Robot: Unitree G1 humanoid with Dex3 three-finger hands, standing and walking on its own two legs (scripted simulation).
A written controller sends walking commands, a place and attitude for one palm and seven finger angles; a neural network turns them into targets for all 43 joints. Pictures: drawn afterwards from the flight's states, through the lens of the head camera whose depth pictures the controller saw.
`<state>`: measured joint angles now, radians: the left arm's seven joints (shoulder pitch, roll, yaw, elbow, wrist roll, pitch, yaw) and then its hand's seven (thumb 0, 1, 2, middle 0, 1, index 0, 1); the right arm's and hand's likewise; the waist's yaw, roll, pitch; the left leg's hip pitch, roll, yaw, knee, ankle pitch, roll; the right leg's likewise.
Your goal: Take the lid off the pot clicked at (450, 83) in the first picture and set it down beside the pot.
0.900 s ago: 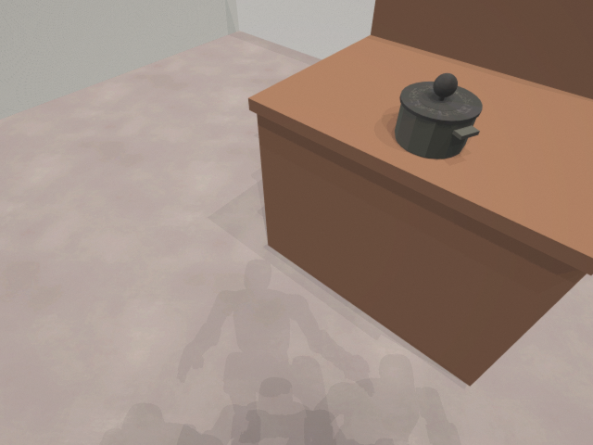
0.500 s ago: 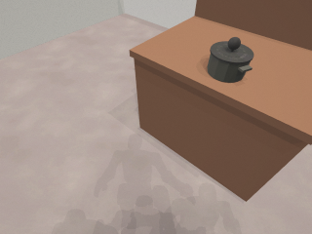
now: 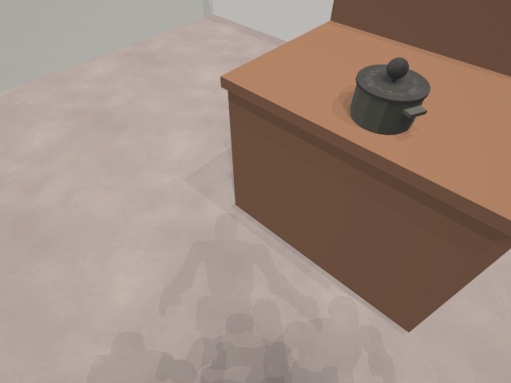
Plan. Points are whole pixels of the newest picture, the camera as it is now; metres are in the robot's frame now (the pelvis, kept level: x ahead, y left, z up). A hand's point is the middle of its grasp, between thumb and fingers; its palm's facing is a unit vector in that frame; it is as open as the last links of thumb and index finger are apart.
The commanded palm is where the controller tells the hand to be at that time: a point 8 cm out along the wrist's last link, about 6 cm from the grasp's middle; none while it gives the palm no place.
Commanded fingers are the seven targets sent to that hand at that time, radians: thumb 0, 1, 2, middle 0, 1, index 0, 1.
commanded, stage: walk to a spot facing it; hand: left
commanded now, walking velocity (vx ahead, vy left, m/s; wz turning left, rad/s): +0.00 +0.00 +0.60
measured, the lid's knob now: (397, 68) +0.83 -0.32 +0.09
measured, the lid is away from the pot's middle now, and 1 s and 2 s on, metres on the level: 0.00 0.00 0.00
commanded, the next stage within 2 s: turn to face it in 0.76 s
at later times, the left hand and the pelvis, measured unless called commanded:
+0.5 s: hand out of the picture +0.03 +0.24 -0.16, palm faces +0.26 -0.93 -0.24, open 7.4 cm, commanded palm none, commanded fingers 0.00 0.90 0.90 -0.20 -0.30 -0.20 -0.30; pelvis +0.02 +0.02 +0.00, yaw +16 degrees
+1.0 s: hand out of the picture -0.03 +0.15 -0.17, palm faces +0.61 -0.76 -0.22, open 7.4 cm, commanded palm none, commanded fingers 0.00 0.90 0.90 -0.20 -0.30 -0.20 -0.30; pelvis +0.13 +0.05 -0.01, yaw +33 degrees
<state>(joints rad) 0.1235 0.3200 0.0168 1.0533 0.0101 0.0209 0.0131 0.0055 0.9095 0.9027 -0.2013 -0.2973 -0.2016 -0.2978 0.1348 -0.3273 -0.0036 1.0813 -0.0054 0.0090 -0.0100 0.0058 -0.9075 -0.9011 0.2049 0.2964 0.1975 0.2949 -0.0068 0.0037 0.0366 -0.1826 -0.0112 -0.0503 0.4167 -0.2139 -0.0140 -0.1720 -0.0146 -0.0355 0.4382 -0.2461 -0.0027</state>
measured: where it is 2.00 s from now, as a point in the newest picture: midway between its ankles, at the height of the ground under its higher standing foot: outside the picture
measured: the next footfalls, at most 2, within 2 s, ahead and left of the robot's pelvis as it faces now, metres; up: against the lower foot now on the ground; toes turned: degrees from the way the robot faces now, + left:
right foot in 0.60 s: +0.13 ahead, -0.08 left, +0.00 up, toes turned +18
left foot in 1.02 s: +0.16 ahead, +0.19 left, +0.00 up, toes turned +39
